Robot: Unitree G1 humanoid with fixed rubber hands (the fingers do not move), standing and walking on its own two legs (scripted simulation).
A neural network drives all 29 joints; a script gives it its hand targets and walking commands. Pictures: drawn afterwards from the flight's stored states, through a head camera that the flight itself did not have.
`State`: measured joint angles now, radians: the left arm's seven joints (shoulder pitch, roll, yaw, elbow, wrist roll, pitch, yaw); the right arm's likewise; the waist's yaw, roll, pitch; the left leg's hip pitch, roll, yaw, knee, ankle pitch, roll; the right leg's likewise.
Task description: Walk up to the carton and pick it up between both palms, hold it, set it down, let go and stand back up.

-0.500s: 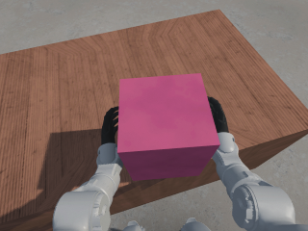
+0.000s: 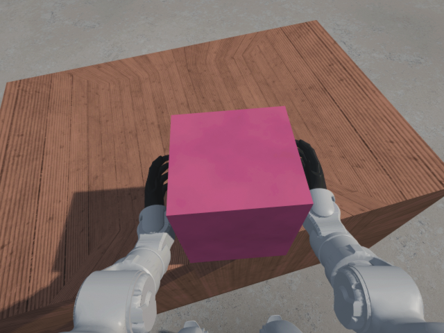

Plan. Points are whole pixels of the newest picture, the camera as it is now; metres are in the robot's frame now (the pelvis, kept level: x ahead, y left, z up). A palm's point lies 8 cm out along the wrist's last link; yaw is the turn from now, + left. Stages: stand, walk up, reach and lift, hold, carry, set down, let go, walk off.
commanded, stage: reach and lift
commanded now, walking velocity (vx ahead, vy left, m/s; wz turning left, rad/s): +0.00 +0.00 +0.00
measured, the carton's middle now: (233, 191) +0.40 -0.03 -0.03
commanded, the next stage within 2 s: none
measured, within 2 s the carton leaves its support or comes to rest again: leaves its support in 0.32 s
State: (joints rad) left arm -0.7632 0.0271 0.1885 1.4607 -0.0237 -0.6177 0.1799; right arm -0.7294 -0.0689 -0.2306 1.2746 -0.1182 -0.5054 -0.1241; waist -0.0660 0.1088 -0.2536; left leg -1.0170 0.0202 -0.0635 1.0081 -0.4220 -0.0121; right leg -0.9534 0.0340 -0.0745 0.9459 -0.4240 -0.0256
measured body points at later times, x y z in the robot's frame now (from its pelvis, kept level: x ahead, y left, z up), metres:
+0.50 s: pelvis +0.00 +0.00 +0.00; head +0.07 +0.00 +0.44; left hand +0.41 +0.12 +0.01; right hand +0.39 -0.19 +0.02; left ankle +0.02 +0.12 -0.67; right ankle +0.00 -0.11 -0.67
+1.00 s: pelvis -0.01 +0.00 +0.03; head +0.03 +0.00 +0.48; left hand +0.40 +0.12 +0.06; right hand +0.39 -0.19 +0.08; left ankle +0.02 +0.12 -0.67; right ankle +0.00 -0.11 -0.67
